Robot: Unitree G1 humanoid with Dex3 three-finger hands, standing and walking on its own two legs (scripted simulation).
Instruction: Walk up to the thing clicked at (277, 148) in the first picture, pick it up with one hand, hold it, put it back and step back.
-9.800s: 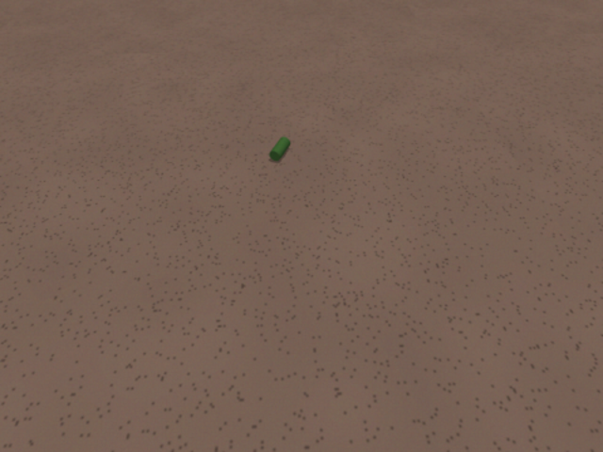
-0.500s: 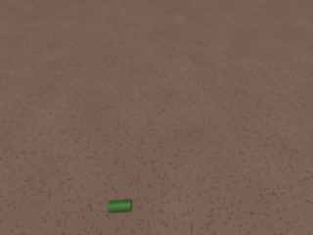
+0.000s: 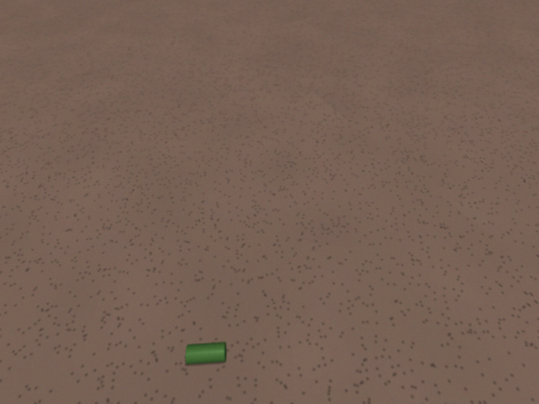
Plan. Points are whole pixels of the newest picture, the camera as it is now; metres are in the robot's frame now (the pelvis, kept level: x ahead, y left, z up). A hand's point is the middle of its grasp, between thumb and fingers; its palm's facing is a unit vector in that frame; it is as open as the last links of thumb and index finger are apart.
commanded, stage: stand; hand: left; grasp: from above
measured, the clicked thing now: (206, 352) +0.40 +0.26 -0.75
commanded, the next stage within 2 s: rise first in 0.66 s
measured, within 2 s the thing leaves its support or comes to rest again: neither
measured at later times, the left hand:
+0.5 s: hand out of the picture +0.07 +0.25 -0.16, palm faces -0.03 -0.94 -0.35, open 7.4 cm
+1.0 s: hand out of the picture +0.14 +0.25 -0.17, palm faces -0.02 -0.94 -0.33, open 8.9 cm
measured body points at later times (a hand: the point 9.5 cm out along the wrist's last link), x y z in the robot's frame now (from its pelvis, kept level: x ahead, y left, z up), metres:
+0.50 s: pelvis +0.00 +0.00 +0.00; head +0.01 +0.00 +0.45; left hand +0.07 +0.30 -0.13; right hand +0.08 -0.30 -0.13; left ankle -0.01 +0.11 -0.75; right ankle -0.02 -0.11 -0.75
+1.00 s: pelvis -0.02 -0.01 -0.02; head +0.04 +0.00 +0.42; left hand +0.14 +0.30 -0.15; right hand +0.08 -0.27 -0.14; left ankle -0.01 +0.11 -0.75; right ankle -0.02 -0.11 -0.75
